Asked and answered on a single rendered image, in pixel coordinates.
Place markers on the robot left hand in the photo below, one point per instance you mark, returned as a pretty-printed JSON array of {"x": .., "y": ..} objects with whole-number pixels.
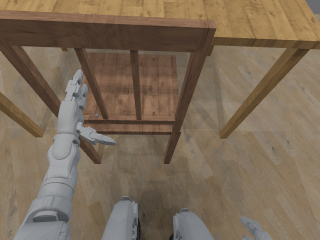
[{"x": 70, "y": 112}]

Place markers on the robot left upper arm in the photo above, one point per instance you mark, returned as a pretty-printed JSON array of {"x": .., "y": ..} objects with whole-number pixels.
[{"x": 49, "y": 230}]

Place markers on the chair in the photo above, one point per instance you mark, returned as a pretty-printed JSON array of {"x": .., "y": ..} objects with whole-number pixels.
[{"x": 133, "y": 94}]

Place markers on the left robot forearm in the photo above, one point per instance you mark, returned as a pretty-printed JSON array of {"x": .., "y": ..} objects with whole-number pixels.
[{"x": 53, "y": 202}]

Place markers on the left robot thigh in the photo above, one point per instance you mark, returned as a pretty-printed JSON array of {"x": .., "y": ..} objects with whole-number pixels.
[{"x": 123, "y": 217}]

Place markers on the table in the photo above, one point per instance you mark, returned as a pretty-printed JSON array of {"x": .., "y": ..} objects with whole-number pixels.
[{"x": 289, "y": 24}]

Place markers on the left robot shin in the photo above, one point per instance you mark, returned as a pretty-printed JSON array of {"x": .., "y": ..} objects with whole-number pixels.
[{"x": 134, "y": 230}]

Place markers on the robot right hand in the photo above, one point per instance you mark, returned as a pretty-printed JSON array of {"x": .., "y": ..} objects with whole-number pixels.
[{"x": 255, "y": 229}]

